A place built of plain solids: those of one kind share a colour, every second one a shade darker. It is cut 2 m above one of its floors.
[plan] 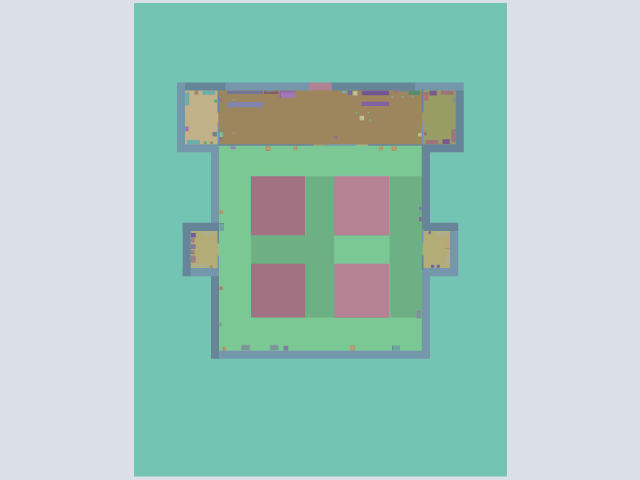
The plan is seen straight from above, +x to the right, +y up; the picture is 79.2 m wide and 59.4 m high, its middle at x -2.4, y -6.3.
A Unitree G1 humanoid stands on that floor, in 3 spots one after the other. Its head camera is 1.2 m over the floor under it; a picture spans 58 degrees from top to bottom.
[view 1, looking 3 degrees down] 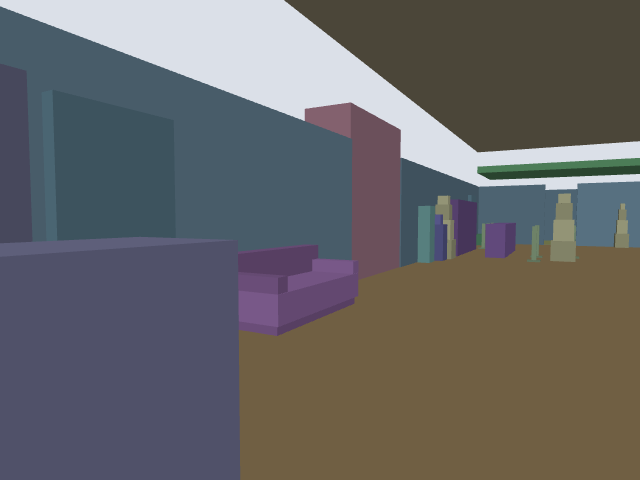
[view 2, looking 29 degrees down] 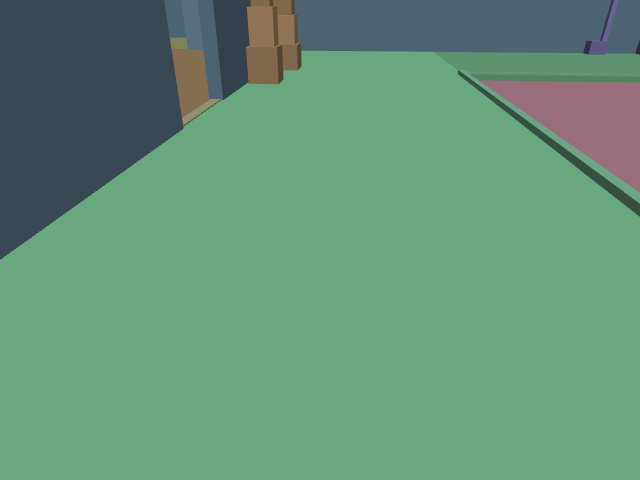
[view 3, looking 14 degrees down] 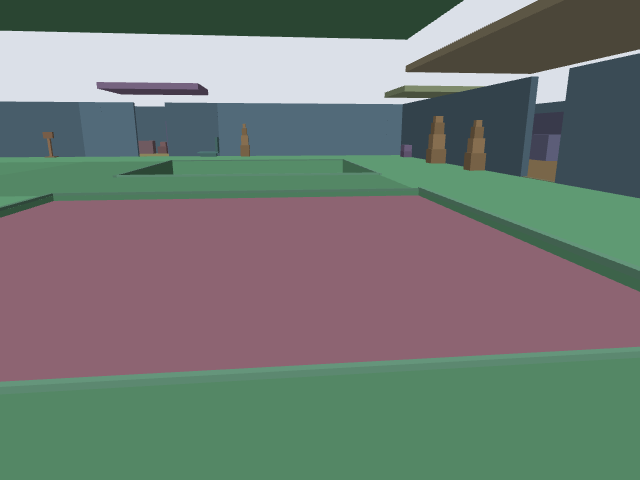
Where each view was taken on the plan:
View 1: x -10.95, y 8.88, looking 29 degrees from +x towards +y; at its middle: wall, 6.87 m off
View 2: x -2.45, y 3.50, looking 5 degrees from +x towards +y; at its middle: floor_gang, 2.48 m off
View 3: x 8.20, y -1.43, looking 174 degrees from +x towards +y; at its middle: step_tier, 5.37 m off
